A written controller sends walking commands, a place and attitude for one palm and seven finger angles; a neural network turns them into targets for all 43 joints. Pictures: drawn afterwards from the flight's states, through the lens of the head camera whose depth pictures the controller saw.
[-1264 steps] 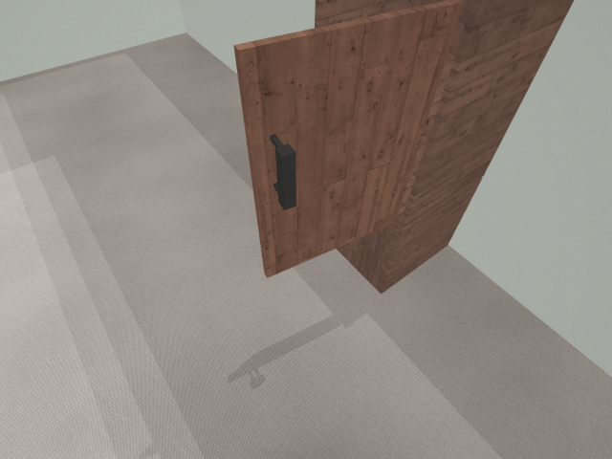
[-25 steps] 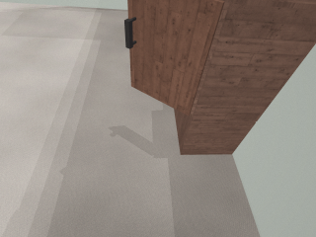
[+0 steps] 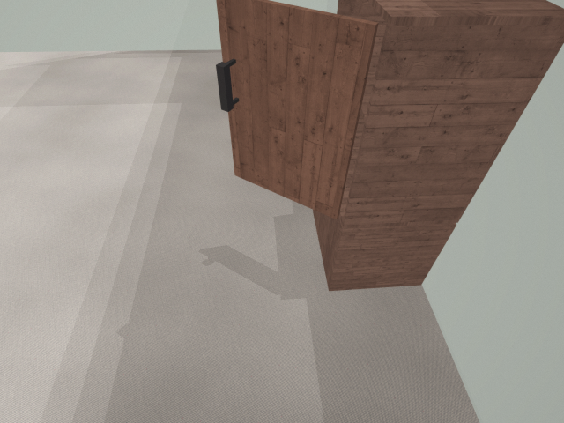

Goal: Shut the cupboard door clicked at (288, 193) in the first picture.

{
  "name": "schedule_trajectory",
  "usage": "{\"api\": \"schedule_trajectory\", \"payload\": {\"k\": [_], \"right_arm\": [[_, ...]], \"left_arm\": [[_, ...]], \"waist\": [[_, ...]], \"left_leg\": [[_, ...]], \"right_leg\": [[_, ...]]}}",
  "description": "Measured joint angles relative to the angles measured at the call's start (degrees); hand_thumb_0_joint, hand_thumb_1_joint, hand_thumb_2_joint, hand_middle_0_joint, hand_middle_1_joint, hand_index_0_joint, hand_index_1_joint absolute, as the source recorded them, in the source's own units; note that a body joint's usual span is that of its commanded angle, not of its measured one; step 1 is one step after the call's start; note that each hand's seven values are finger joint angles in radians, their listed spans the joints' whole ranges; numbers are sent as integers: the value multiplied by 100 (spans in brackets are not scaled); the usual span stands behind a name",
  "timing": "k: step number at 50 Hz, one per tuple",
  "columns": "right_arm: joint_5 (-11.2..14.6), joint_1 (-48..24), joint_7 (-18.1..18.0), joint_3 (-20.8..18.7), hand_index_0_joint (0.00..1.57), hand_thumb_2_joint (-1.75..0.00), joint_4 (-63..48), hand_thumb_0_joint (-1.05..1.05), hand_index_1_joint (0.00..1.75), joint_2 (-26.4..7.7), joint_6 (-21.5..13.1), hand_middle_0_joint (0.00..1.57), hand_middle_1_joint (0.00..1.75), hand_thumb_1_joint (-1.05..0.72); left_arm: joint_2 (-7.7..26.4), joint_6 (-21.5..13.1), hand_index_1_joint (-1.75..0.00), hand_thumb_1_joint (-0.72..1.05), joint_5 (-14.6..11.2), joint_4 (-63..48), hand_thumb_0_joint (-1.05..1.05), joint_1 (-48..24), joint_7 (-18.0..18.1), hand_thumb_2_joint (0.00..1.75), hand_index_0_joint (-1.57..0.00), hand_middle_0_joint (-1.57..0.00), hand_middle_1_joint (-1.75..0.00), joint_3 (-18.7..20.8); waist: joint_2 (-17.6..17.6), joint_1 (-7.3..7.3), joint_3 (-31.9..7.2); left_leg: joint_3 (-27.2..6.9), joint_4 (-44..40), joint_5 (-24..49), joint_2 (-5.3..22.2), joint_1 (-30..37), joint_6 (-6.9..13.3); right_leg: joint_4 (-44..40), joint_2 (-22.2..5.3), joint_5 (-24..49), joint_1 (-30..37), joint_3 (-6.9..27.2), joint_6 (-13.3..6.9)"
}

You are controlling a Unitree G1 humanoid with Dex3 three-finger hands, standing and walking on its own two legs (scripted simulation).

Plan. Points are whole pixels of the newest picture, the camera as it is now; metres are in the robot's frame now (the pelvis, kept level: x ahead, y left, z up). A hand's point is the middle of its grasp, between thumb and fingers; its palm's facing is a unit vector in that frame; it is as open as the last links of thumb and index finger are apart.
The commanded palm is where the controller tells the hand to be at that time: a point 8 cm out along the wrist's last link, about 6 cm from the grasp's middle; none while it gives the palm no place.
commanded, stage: let the arm hang, fingers relaxed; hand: left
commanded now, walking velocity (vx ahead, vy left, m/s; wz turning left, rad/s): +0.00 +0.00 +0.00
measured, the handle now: (229, 84) +0.96 +0.19 +0.02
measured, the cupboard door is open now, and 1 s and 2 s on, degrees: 54 54 54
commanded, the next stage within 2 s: look to check the result in 0.20 s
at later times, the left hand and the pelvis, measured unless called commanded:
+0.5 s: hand out of the picture +0.00 +0.18 -0.17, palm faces +0.01 -0.98 -0.22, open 7.4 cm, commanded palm none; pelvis +0.01 -0.01 +0.00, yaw +0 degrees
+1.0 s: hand out of the picture +0.06 +0.19 -0.17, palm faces +0.03 -0.97 -0.25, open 7.4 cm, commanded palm none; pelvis +0.03 -0.01 +0.00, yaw +2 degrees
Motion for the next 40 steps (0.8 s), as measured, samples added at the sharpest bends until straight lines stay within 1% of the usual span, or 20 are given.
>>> {"api": "schedule_trajectory", "payload": {"k": [6, 20, 27, 40], "right_arm": [[5, -6, -1, -24, 20, -90, -21, 0, 30, -46, -26, 20, 30, -91], [16, -54, -2, -33, 20, -90, 35, 0, 30, -198, -20, 20, 30, -91], [26, -194, 7, -33, 20, -90, 48, 0, 30, -298, -34, 20, 30, -91], [25, -592, 22, -22, 20, -90, 15, 0, 30, -491, -69, 20, 30, -91]], "left_arm": [[-17, -20, -30, 91, 10, -40, 1, -98, 0, 90, -20, -20, -30, 8], [242, -15, -30, 91, -14, 42, 1, -126, -28, 90, -20, -20, -30, 53], [358, -28, -30, 91, -21, 72, 1, -211, -39, 90, -20, -20, -30, 57], [502, -71, -30, 91, -24, 21, 1, -566, -72, 90, -20, -20, -30, 34]], "waist": [[-38, -18, 5], [-11, -17, 191], [-3, -9, 246], [-38, 6, 223]], "left_leg": [[-1, -27, 8, 20, 21, -24], [-25, -81, -10, 61, 89, -74], [-31, -112, -39, 74, 151, -93], [-60, -234, -60, 80, 328, -129]], "right_leg": [[-25, 22, 6, 16, 2, -18], [-136, 67, 12, 113, -17, -65], [-208, 82, 3, 193, -21, -80], [-403, 97, 11, 411, -46, -100]]}}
